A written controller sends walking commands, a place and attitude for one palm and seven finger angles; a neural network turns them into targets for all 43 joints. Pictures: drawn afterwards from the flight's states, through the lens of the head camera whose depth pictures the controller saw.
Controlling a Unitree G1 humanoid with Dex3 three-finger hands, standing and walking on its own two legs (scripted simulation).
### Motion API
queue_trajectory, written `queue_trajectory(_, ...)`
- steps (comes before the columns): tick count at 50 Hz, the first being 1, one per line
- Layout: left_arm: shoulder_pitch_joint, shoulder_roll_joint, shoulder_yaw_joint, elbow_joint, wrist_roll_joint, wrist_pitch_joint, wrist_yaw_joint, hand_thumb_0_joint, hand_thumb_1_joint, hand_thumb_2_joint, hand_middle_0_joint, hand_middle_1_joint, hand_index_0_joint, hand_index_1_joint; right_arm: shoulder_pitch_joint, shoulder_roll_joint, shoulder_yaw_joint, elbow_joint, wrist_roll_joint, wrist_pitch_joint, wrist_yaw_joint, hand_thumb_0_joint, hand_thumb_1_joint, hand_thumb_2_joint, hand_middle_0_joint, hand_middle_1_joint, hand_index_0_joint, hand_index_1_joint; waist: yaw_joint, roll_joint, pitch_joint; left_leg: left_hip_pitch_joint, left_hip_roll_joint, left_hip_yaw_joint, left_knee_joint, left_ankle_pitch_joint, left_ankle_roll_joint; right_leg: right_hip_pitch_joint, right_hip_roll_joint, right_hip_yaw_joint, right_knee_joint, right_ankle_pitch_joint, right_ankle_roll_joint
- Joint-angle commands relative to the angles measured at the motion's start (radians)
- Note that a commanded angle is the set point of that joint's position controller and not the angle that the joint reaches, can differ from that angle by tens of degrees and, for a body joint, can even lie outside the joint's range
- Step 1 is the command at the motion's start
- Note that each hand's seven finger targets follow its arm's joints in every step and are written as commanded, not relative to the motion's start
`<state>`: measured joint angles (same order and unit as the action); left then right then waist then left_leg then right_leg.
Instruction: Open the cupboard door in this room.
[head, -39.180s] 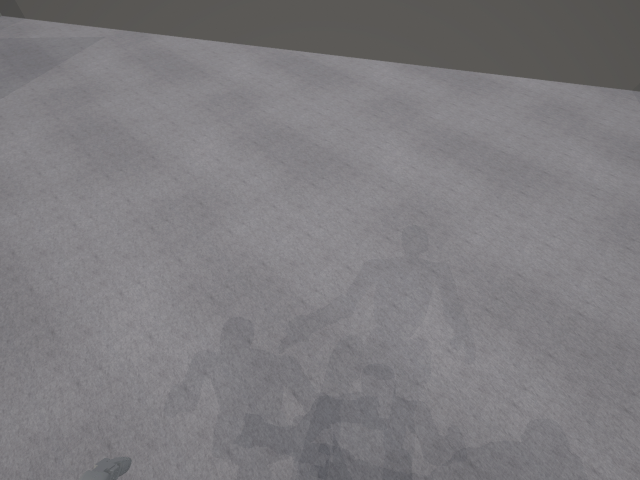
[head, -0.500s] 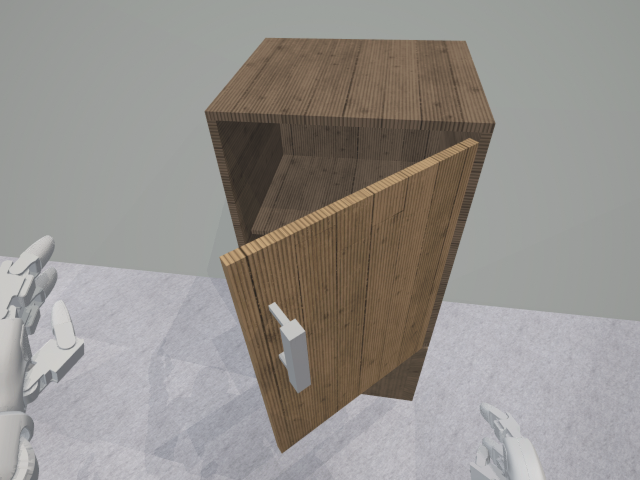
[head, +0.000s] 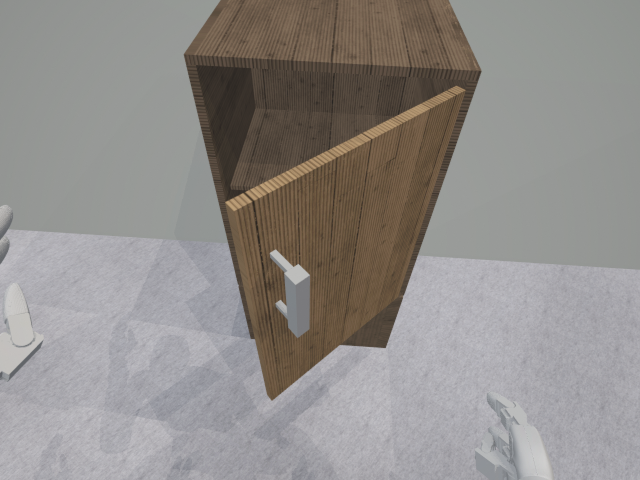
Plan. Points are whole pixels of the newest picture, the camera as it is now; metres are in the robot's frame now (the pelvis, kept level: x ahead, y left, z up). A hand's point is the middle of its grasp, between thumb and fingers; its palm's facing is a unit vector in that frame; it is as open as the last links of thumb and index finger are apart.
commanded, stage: step back with the hand held close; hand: left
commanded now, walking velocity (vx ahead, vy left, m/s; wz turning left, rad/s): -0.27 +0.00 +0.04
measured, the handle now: (288, 294) +0.36 +0.07 +0.01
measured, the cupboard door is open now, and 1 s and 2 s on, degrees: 44 44 44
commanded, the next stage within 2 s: stop stepping back and stand still in 0.46 s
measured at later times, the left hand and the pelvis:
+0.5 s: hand out of the picture +0.08 +0.29 +0.17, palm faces +0.52 -0.72 -0.46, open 7.4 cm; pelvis -0.11 +0.01 -0.02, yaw +6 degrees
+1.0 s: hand out of the picture -0.01 +0.29 +0.17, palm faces +0.53 -0.76 -0.38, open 7.4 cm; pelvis -0.21 +0.01 +0.00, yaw +4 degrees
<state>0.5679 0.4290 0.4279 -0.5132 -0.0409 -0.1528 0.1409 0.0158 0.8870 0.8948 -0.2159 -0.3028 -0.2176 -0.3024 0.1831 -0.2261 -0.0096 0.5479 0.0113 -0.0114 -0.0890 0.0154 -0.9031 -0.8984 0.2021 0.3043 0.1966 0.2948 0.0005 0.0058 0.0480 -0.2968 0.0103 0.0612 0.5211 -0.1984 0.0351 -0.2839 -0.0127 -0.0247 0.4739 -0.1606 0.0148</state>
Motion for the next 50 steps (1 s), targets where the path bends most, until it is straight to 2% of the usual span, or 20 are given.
queue_trajectory(1, -0.021, 0.144, 0.125, -0.170, 0.009, -0.077, 0.029, 0.000, 0.900, 0.900, -0.200, -0.300, -0.200, -0.300, -0.098, -0.137, -0.048, -0.158, -0.002, -0.069, -0.004, 0.000, -0.900, -0.900, 0.200, 0.300, 0.200, 0.300, 0.005, 0.089, -0.086, -0.301, 0.112, -0.149, -0.219, -0.295, 0.037, 0.242, -0.008, 0.064, 0.043, 0.006, -0.004)
queue_trajectory(8, -0.116, 0.144, 0.126, -0.214, 0.037, -0.106, 0.037, 0.000, 0.900, 0.900, -0.200, -0.300, -0.200, -0.300, -0.071, -0.138, -0.047, -0.158, -0.012, -0.104, -0.005, 0.000, -0.900, -0.900, 0.200, 0.300, 0.200, 0.300, -0.002, 0.096, -0.049, -0.402, 0.113, -0.180, -0.188, -0.510, 0.050, 0.171, 0.003, 0.099, 0.051, -0.260, -0.009)
queue_trajectory(14, -0.082, 0.171, 0.146, -0.274, 0.020, -0.131, 0.048, 0.000, 0.900, 0.900, -0.200, -0.300, -0.200, -0.300, -0.053, -0.116, -0.042, -0.129, -0.016, -0.125, 0.000, 0.000, -0.900, -0.900, 0.200, 0.300, 0.200, 0.300, -0.011, 0.022, -0.108, -0.147, 0.040, -0.137, -0.018, -0.336, 0.004, -0.059, -0.045, 0.177, -0.059, -0.223, -0.047)
queue_trajectory(19, -0.113, 0.149, 0.134, -0.232, 0.022, -0.138, 0.056, 0.000, 0.900, 0.900, -0.200, -0.300, -0.200, -0.300, -0.038, -0.130, -0.048, -0.106, -0.013, -0.119, 0.004, 0.000, -0.900, -0.900, 0.200, 0.300, 0.200, 0.300, -0.023, 0.016, -0.064, -0.182, 0.066, -0.173, 0.014, -0.450, 0.004, -0.183, -0.040, 0.174, -0.057, -0.422, -0.043)
queue_trajectory(21, -0.129, 0.167, 0.149, -0.236, 0.019, -0.143, 0.055, 0.000, 0.900, 0.900, -0.200, -0.300, -0.200, -0.300, -0.056, -0.135, -0.051, -0.100, -0.017, -0.120, -0.002, 0.000, -0.900, -0.900, 0.200, 0.300, 0.200, 0.300, -0.022, 0.103, -0.070, -0.231, 0.134, -0.250, -0.124, -0.499, 0.020, -0.142, 0.013, 0.101, 0.088, -0.363, -0.022)
queue_trajectory(23, -0.149, 0.179, 0.172, -0.274, 0.016, -0.133, 0.045, 0.000, 0.900, 0.900, -0.200, -0.300, -0.200, -0.300, -0.084, -0.118, -0.058, -0.112, -0.029, -0.131, -0.004, 0.000, -0.900, -0.900, 0.200, 0.300, 0.200, 0.300, 0.007, 0.292, -0.162, -0.473, 0.307, -0.430, -0.405, -0.596, 0.094, 0.145, 0.132, 0.002, 0.631, -0.276, 0.013)
queue_trajectory(26, -0.138, 0.216, 0.196, -0.280, -0.002, -0.141, 0.046, 0.000, 0.900, 0.900, -0.200, -0.300, -0.200, -0.300, -0.073, -0.095, -0.081, -0.079, -0.021, -0.160, 0.018, 0.000, -0.900, -0.900, 0.200, 0.300, 0.200, 0.300, 0.002, 0.133, -0.221, -0.233, 0.315, -0.330, -0.312, -0.330, 0.101, -0.026, 0.112, 0.063, 0.790, -0.351, 0.001)
queue_trajectory(31, -0.012, 0.178, 0.171, -0.254, -0.030, -0.109, 0.049, 0.000, 0.900, 0.900, -0.200, -0.300, -0.200, -0.300, -0.098, -0.083, -0.056, -0.081, -0.008, -0.154, 0.041, 0.000, -0.900, -0.900, 0.200, 0.300, 0.200, 0.300, 0.012, 0.310, -0.175, -0.216, 0.218, -0.106, -0.394, -0.475, -0.041, 0.115, 0.128, -0.104, 0.367, -0.451, -0.046)
queue_trajectory(33, -0.066, 0.191, 0.157, -0.276, -0.031, -0.119, 0.035, 0.000, 0.900, 0.900, -0.200, -0.300, -0.200, -0.300, -0.085, -0.070, -0.039, -0.069, -0.008, -0.157, 0.039, 0.000, -0.900, -0.900, 0.200, 0.300, 0.200, 0.300, 0.011, 0.174, -0.128, -0.108, 0.092, 0.014, -0.136, -0.355, -0.125, 0.048, 0.052, -0.007, -0.125, -0.518, -0.107)
queue_trajectory(34, -0.096, 0.218, 0.162, -0.281, -0.021, -0.121, 0.031, 0.000, 0.900, 0.900, -0.200, -0.300, -0.200, -0.300, -0.074, -0.063, -0.042, -0.059, -0.001, -0.152, 0.042, 0.000, -0.900, -0.900, 0.200, 0.300, 0.200, 0.300, 0.002, -0.124, -0.079, 0.004, -0.009, 0.046, 0.306, -0.225, -0.128, -0.249, -0.165, 0.337, -0.341, -0.594, -0.178)
queue_trajectory(35, -0.147, 0.257, 0.155, -0.302, -0.015, -0.126, 0.033, 0.000, 0.900, 0.900, -0.200, -0.300, -0.200, -0.300, -0.103, -0.096, -0.039, -0.051, -0.010, -0.147, 0.045, 0.000, -0.900, -0.900, 0.200, 0.300, 0.200, 0.300, 0.019, -0.265, 0.005, -0.131, -0.032, -0.071, 0.629, -0.143, -0.103, -0.386, -0.350, 0.600, -0.448, -0.588, -0.224)
queue_trajectory(36, -0.206, 0.307, 0.219, -0.340, -0.015, -0.143, 0.053, 0.000, 0.900, 0.900, -0.200, -0.300, -0.200, -0.300, -0.110, -0.105, -0.033, -0.025, -0.028, -0.154, 0.045, 0.000, -0.900, -0.900, 0.200, 0.300, 0.200, 0.300, 0.005, -0.150, -0.027, -0.232, -0.017, -0.112, 0.718, -0.154, -0.096, -0.306, -0.382, 0.540, -0.421, -0.303, -0.238)
queue_trajectory(37, -0.178, 0.273, 0.175, -0.277, -0.020, -0.130, 0.037, 0.000, 0.900, 0.900, -0.200, -0.300, -0.200, -0.300, -0.062, -0.096, -0.028, -0.014, -0.024, -0.147, 0.053, 0.000, -0.900, -0.900, 0.200, 0.300, 0.200, 0.300, -0.010, -0.162, -0.149, -0.273, 0.015, -0.132, 0.721, -0.097, -0.096, -0.129, -0.332, 0.408, -0.304, -0.273, -0.222)
queue_trajectory(38, -0.211, 0.185, 0.103, -0.266, -0.022, -0.123, 0.023, 0.000, 0.900, 0.900, -0.200, -0.300, -0.200, -0.300, -0.065, -0.089, -0.035, -0.054, 0.000, -0.160, 0.040, 0.000, -0.900, -0.900, 0.200, 0.300, 0.200, 0.300, -0.017, -0.189, -0.100, -0.326, 0.004, -0.108, 0.602, -0.076, -0.079, 0.038, -0.222, 0.348, -0.194, 0.045, -0.158)
queue_trajectory(40, -0.180, 0.181, 0.124, -0.183, -0.003, -0.115, 0.039, 0.000, 0.900, 0.900, -0.200, -0.300, -0.200, -0.300, -0.088, -0.074, -0.018, -0.043, -0.006, -0.175, 0.013, 0.000, -0.900, -0.900, 0.200, 0.300, 0.200, 0.300, -0.009, -0.119, -0.060, -0.215, 0.025, -0.050, 0.328, -0.107, -0.046, 0.077, -0.214, 0.247, -0.099, 0.343, -0.155)
queue_trajectory(43, -0.199, 0.125, 0.074, -0.096, 0.005, -0.102, 0.038, 0.000, 0.900, 0.900, -0.200, -0.300, -0.200, -0.300, -0.049, -0.081, -0.006, -0.015, -0.005, -0.199, -0.003, 0.000, -0.900, -0.900, 0.200, 0.300, 0.200, 0.300, -0.022, 0.046, -0.135, 0.120, -0.028, 0.019, -0.134, 0.041, -0.007, 0.114, -0.116, 0.119, 0.067, 0.391, -0.068)
queue_trajectory(45, -0.260, 0.133, 0.053, -0.161, 0.007, -0.109, 0.049, 0.000, 0.900, 0.900, -0.200, -0.300, -0.200, -0.300, -0.015, -0.126, -0.030, -0.037, -0.005, -0.203, 0.003, 0.000, -0.900, -0.900, 0.200, 0.300, 0.200, 0.300, -0.028, 0.222, -0.209, 0.395, 0.209, -0.259, -0.086, 0.433, 0.088, -0.137, -0.005, 0.043, 0.313, -0.062, -0.003)
queue_trajectory(46, -0.252, 0.145, 0.054, -0.138, 0.009, -0.110, 0.049, 0.000, 0.900, 0.900, -0.200, -0.300, -0.200, -0.300, -0.008, -0.121, -0.031, -0.047, 0.001, -0.207, 0.013, 0.000, -0.900, -0.900, 0.200, 0.300, 0.200, 0.300, -0.024, 0.191, -0.186, 0.410, 0.313, -0.389, -0.132, 0.454, 0.135, -0.236, 0.015, 0.035, 0.408, -0.329, -0.003)
queue_trajectory(47, -0.201, 0.138, 0.069, -0.136, 0.003, -0.114, 0.052, 0.000, 0.900, 0.900, -0.200, -0.300, -0.200, -0.300, -0.006, -0.112, -0.038, -0.057, -0.009, -0.206, 0.019, 0.000, -0.900, -0.900, 0.200, 0.300, 0.200, 0.300, -0.016, 0.105, -0.186, 0.420, 0.332, -0.435, -0.157, 0.475, 0.162, -0.283, 0.043, 0.037, 0.451, -0.379, -0.010)
queue_trajectory(50, -0.073, 0.175, 0.112, -0.265, -0.003, -0.105, 0.032, 0.000, 0.900, 0.900, -0.200, -0.300, -0.200, -0.300, -0.036, -0.098, -0.032, -0.051, -0.024, -0.207, 0.034, 0.000, -0.900, -0.900, 0.200, 0.300, 0.200, 0.300, -0.021, 0.082, -0.156, 0.184, 0.291, -0.364, -0.252, 0.245, 0.122, -0.165, 0.002, 0.049, 0.481, -0.289, -0.003)
